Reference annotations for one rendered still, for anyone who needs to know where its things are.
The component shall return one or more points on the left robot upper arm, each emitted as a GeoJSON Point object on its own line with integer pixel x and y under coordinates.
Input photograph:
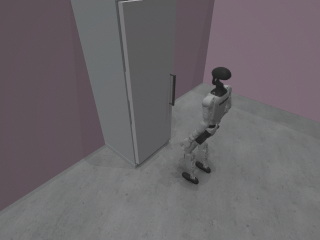
{"type": "Point", "coordinates": [207, 104]}

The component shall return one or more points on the handle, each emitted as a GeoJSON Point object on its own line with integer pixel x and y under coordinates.
{"type": "Point", "coordinates": [173, 89]}

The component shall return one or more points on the right robot shin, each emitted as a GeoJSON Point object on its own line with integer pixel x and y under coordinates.
{"type": "Point", "coordinates": [204, 156]}

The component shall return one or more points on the right robot forearm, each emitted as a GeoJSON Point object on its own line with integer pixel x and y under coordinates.
{"type": "Point", "coordinates": [225, 111]}

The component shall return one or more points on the robot left thigh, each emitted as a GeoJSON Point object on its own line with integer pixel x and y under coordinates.
{"type": "Point", "coordinates": [199, 140]}

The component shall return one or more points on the fridge door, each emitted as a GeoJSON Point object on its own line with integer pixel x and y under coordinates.
{"type": "Point", "coordinates": [148, 38]}

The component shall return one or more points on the left robot forearm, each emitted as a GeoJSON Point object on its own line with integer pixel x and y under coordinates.
{"type": "Point", "coordinates": [199, 130]}

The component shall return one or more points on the right robot upper arm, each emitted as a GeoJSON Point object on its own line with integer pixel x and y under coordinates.
{"type": "Point", "coordinates": [229, 101]}

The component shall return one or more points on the robot left hand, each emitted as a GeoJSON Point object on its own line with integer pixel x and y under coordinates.
{"type": "Point", "coordinates": [186, 143]}

